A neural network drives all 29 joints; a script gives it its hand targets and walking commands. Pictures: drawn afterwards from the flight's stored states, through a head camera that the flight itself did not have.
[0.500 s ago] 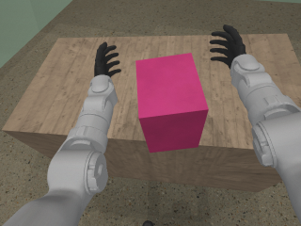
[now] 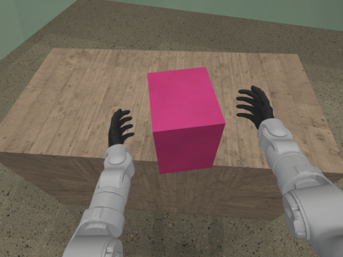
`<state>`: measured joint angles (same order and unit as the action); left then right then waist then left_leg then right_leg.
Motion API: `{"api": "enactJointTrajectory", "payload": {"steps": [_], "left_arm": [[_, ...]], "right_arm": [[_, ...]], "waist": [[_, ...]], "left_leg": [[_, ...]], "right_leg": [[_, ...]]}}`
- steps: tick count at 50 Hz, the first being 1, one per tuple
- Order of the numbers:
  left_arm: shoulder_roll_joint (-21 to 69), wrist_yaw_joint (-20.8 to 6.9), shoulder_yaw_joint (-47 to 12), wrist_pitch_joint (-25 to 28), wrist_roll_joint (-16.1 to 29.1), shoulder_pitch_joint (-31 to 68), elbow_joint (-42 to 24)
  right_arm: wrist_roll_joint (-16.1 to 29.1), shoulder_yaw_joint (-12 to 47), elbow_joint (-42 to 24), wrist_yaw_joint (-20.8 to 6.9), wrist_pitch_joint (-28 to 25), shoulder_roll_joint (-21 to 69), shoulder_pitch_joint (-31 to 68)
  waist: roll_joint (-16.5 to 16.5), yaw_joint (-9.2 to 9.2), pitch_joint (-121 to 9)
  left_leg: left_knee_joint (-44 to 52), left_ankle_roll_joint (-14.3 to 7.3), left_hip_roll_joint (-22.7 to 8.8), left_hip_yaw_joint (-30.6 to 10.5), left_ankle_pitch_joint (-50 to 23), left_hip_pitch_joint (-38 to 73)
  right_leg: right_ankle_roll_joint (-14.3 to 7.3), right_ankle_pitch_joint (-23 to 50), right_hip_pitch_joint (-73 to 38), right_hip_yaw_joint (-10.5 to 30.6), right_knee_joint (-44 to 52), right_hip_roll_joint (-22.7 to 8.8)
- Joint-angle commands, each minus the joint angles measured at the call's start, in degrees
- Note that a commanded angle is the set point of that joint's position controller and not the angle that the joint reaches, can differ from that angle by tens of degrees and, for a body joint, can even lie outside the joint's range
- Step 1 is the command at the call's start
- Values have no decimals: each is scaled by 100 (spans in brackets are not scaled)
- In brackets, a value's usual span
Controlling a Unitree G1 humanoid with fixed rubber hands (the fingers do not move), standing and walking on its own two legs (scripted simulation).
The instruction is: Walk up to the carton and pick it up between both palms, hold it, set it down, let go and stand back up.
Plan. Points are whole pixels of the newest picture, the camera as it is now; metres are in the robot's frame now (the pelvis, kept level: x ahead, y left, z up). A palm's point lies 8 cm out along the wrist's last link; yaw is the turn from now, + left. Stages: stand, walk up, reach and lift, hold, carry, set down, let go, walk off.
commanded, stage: set down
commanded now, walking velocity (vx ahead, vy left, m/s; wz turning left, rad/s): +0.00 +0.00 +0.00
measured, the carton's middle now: (181, 123) +0.48 +0.05 -0.03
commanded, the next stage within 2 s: none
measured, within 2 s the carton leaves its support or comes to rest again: neither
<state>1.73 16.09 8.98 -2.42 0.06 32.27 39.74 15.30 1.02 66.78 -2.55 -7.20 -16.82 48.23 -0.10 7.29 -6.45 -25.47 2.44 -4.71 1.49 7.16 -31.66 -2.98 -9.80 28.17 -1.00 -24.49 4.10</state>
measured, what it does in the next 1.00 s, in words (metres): stands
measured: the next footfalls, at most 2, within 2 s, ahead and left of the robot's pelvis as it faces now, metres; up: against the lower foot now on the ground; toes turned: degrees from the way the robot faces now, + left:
none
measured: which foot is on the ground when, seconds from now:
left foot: down 0.00-1.00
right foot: down 0.00-1.00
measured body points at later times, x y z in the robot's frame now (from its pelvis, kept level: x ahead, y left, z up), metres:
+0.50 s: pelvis -0.01 -0.01 +0.00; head +0.07 -0.01 +0.44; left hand +0.40 +0.18 +0.07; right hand +0.48 -0.14 +0.08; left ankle +0.04 +0.15 -0.74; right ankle +0.01 -0.09 -0.74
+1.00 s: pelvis +0.00 +0.00 +0.00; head +0.07 +0.01 +0.45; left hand +0.32 +0.18 +0.01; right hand +0.38 -0.17 +0.00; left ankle +0.04 +0.15 -0.74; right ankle +0.01 -0.09 -0.74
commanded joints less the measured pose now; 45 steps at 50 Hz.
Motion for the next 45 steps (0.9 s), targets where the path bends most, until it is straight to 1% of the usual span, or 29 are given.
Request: {"api": "enactJointTrajectory", "payload": {"steps": [1, 3, 5, 8, 12, 13, 14, 15, 16, 17, 18, 19, 21, 23, 24, 26, 29, 30, 31, 33, 34, 35, 36, 38, 39, 40, 42, 44, 45], "left_arm": [[-474, 167, -350, 448, 408, 3300, -1263], [-518, 120, -201, 406, 365, 3045, -974], [-537, 9, -26, 395, 226, 2779, -716], [-488, -179, 184, 440, -3, 2421, -377], [-355, -324, 296, 555, -204, 2114, -162], [-645, -208, 108, 637, -11, 3578, -958], [-711, -50, -16, 607, 155, 3959, -941], [-688, 78, -231, 522, 357, 4146, -953], [-650, 153, -403, 394, 518, 4193, -874], [-510, 160, -433, 229, 486, 3643, -831], [-442, 132, -509, 91, 497, 3682, -993], [-396, 74, -475, -6, 470, 3369, -1110], [-383, -104, -208, -206, 205, 2944, -1114], [-348, -241, 23, -276, -60, 2779, -1333], [-333, -252, 104, -277, -155, 2849, -1574], [-308, -246, 176, -312, -318, 2671, -1809], [-69, -303, 282, -335, -553, 2012, -2012], [-62, -330, 243, -298, -551, 2019, -2174], [105, -366, 176, -252, -595, 1518, -2175], [98, -434, 158, -129, -653, 1576, -2230], [112, -448, 122, -43, -630, 1510, -2221], [125, -455, 173, 58, -651, 1238, -2178], [229, -467, 82, 187, -651, 946, -2268], [181, -467, 20, 428, -610, 918, -2355], [296, -460, -22, 526, -650, 640, -2299], [212, -430, -88, 622, -613, 897, -2296], [284, -385, -136, 793, -600, 576, -2248], [336, -335, -283, 1008, -485, 398, -2298], [399, -294, -348, 1076, -470, 321, -2270]], "right_arm": [[304, 256, -1352, -33, -52, -844, 3040], [443, 429, -1168, -27, 11, -810, 2814], [547, 558, -991, -12, -39, -815, 2602], [584, 659, -765, 16, -229, -797, 2300], [486, 641, -529, 63, -547, -693, 1921], [414, 351, -1027, 15, -503, -1056, 3248], [498, 366, -1126, -37, -366, -1010, 3515], [528, 304, -1190, -67, -202, -1062, 3700], [561, 346, -1247, -88, -34, -1096, 3802], [611, 472, -1165, -94, 80, -989, 3255], [600, 394, -1161, -90, 131, -1128, 3312], [572, 456, -1284, -53, 133, -1081, 3077], [526, 515, -1163, 65, 147, -1154, 2795], [570, 598, -1040, 159, 93, -1152, 2643], [521, 470, -1059, 176, 31, -1216, 2655], [539, 486, -1075, 170, -31, -1183, 2519], [495, 540, -1095, 142, -183, -1161, 2030], [481, 526, -1248, 136, -257, -1158, 2039], [494, 611, -1241, 120, -340, -1085, 1577], [503, 602, -1314, 53, -502, -1106, 1624], [478, 572, -1352, 32, -588, -1038, 1504], [472, 619, -1420, 15, -682, -977, 1236], [458, 604, -1489, -8, -823, -945, 902], [420, 572, -1785, -42, -1053, -940, 895], [380, 558, -1726, -79, -1140, -951, 610], [381, 448, -1743, -121, -1195, -1016, 836], [336, 403, -1745, -197, -1291, -919, 363], [287, 339, -1891, -250, -1416, -924, 138], [293, 326, -1854, -285, -1478, -935, -8]], "waist": [[-431, 120, -3926], [-506, 247, -3837], [-565, 292, -3725], [-636, 210, -3403], [-639, 11, -2797], [-412, 183, -2827], [-422, 193, -2826], [-422, 75, -2810], [-478, 43, -2805], [-526, 36, -2776], [-473, -37, -3172], [-613, -54, -3383], [-753, -73, -3623], [-733, -60, -3724], [-587, -110, -3905], [-480, -97, -3851], [-633, -148, -3374], [-557, -147, -3414], [-560, -183, -3237], [-430, -158, -3030], [-408, -194, -3033], [-504, -164, -2975], [-496, -220, -2901], [-535, -226, -2880], [-478, -248, -2724], [-372, -256, -2723], [-360, -225, -2632], [-389, -266, -2728], [-298, -283, -2669]], "left_leg": [[-229, -178, 254, 239, -576, 1455], [-292, -185, 252, 225, -733, 1363], [-353, -185, 271, 199, -1002, 1355], [-354, -207, 323, 155, -1151, 1309], [-244, -250, 377, 104, -962, 1197], [-51, -118, 499, 144, -623, 874], [-36, -116, 480, 140, -392, 922], [-26, -108, 451, 121, -122, 993], [-25, -135, 426, 107, 45, 1015], [-42, -172, 410, 80, -53, 1107], [-47, -144, 392, 51, -167, 1194], [-131, -149, 408, 54, -519, 1269], [-85, -148, 467, 53, -954, 1286], [32, -140, 519, 35, -1241, 1256], [74, -95, 506, 19, -1332, 1362], [110, -69, 496, 14, -1490, 1546], [200, -73, 470, -32, -1749, 1717], [247, -76, 471, -35, -1802, 1727], [214, -71, 464, -74, -1951, 1827], [264, -66, 468, -53, -1865, 1821], [275, -80, 472, -42, -1749, 1776], [274, -117, 480, -37, -1758, 1773], [271, -99, 464, -62, -1784, 1832], [204, -102, 482, -22, -1800, 1799], [210, -82, 469, -66, -1839, 1896], [184, -66, 463, -49, -1721, 1973], [150, -67, 446, -20, -1602, 2110], [90, -74, 442, -13, -1506, 2111], [52, -35, 423, -28, -1489, 2148]], "right_leg": [[194, 400, -1036, 254, 22, -59], [226, 503, -1202, 344, -58, -68], [306, 876, -1422, 389, -151, -64], [421, 1422, -1708, 424, -254, -84], [472, 1608, -1851, 473, -252, -134], [507, 1220, -1278, 386, -111, -231], [490, 720, -995, 349, -65, -199], [456, 224, -727, 306, 1, -178], [432, -1, -520, 285, 42, -168], [419, 134, -670, 301, 36, -163], [411, 260, -750, 303, 24, -173], [460, 885, -1072, 310, -30, -166], [579, 2051, -1836, 410, -99, -211], [676, 2930, -2323, 442, -191, -254], [673, 3009, -2331, 418, -205, -243], [650, 3080, -2307, 394, -146, -226], [636, 3424, -2402, 332, -93, -172], [630, 3519, -2425, 330, -104, -183], [609, 3723, -2543, 343, -105, -195], [556, 3564, -2430, 331, -67, -209], [552, 3381, -2471, 341, -59, -206], [561, 3394, -2550, 361, -37, -217], [538, 3420, -2531, 357, -46, -221], [542, 3345, -2418, 323, -53, -223], [503, 3268, -2341, 286, -74, -192], [467, 2899, -2069, 265, -19, -184], [386, 2260, -1858, 255, 62, -155], [338, 1900, -1711, 235, 61, -142], [301, 1711, -1545, 209, 21, -122]]}}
